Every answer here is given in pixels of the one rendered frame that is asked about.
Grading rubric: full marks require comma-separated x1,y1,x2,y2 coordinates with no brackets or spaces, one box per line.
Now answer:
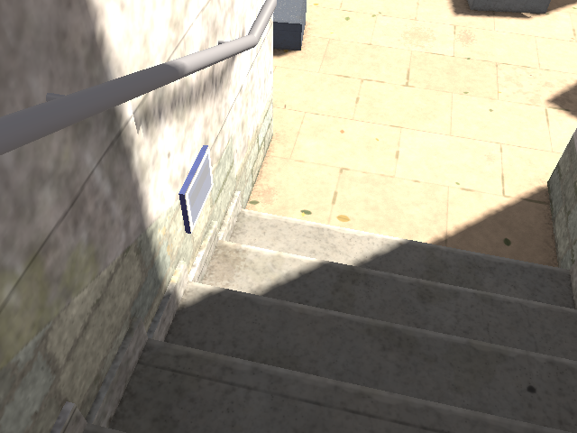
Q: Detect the stairs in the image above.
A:
83,208,577,433

